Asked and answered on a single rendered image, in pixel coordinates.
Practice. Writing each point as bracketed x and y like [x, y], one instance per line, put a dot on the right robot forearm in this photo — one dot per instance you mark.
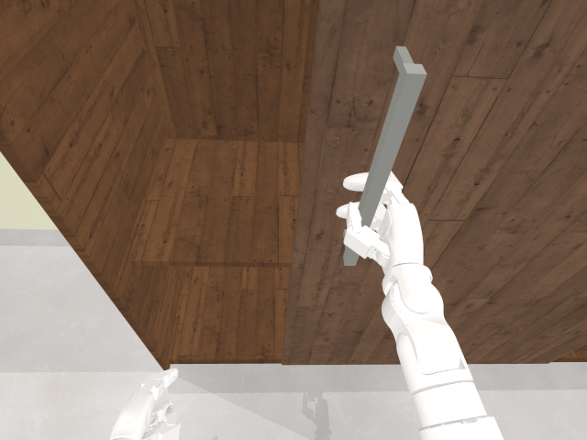
[436, 373]

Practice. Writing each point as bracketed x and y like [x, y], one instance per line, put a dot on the left robot hand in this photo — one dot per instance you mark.
[138, 419]

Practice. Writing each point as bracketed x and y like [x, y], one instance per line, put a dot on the handle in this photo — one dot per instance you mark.
[405, 95]

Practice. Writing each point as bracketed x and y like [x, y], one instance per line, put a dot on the right robot hand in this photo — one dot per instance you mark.
[398, 226]

